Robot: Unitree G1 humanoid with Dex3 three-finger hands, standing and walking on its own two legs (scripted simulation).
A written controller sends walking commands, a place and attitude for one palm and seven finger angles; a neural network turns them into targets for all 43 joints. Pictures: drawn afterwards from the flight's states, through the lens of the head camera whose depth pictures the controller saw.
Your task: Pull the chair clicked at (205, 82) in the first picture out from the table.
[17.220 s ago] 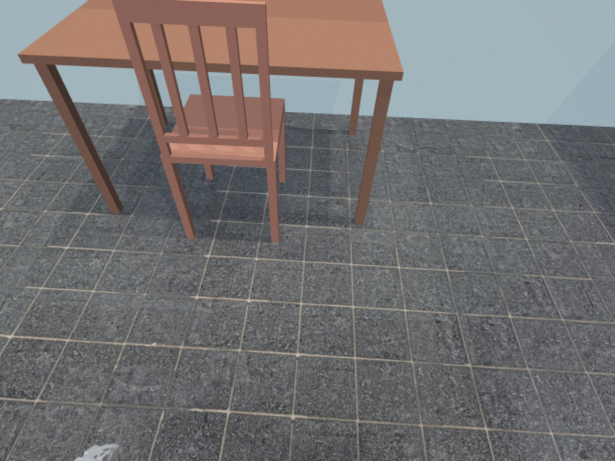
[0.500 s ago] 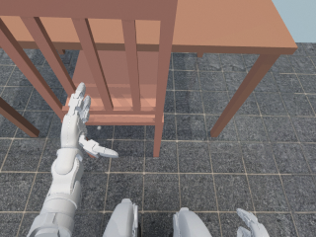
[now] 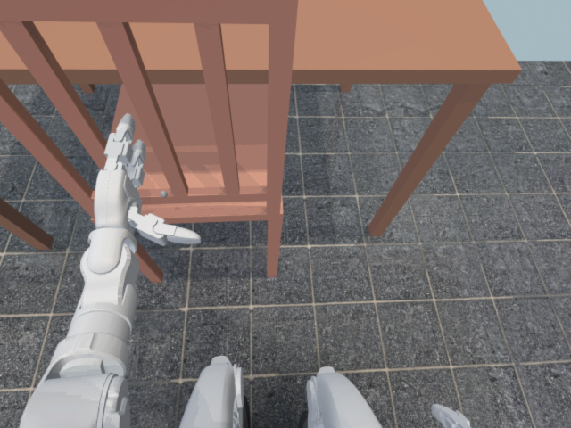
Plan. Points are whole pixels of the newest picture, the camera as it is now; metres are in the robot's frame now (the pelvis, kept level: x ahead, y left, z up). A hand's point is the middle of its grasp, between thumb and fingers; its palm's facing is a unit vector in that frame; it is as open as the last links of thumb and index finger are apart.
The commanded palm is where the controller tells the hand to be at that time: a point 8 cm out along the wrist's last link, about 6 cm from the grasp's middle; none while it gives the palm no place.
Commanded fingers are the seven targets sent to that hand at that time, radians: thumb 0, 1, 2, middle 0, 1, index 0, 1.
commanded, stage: push the fingers through the gap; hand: left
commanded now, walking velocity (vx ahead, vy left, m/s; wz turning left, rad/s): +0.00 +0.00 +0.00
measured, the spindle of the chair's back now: (156, 130) +0.53 +0.18 +0.05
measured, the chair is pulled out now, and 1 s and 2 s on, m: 0.00 0.00 0.00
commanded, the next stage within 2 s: hook a spindle and tug to test in 1.00 s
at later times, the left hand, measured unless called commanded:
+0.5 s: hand (170, 161) +0.49 +0.16 +0.03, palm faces +0.05 -1.00 -0.04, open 16.9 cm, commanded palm +0.46 +0.20 +0.03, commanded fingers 0.00 -0.50 0.30 -0.06 -0.08 -0.06 -0.08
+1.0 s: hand (170, 155) +0.50 +0.16 +0.02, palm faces +0.06 -1.00 -0.03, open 16.9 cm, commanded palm +0.47 +0.20 +0.03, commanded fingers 0.00 -0.50 0.30 -0.06 -0.08 -0.06 -0.08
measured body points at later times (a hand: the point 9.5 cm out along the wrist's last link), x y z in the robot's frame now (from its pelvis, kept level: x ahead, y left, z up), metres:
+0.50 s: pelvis +0.00 +0.00 -0.01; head +0.15 +0.02 +0.42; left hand +0.48 +0.22 +0.03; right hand +0.04 -0.26 -0.13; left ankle +0.05 +0.10 -0.62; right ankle +0.00 -0.10 -0.62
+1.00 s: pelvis +0.01 +0.01 +0.00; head +0.16 +0.03 +0.42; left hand +0.49 +0.22 +0.03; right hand +0.03 -0.25 -0.12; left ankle +0.05 +0.10 -0.62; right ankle +0.00 -0.10 -0.62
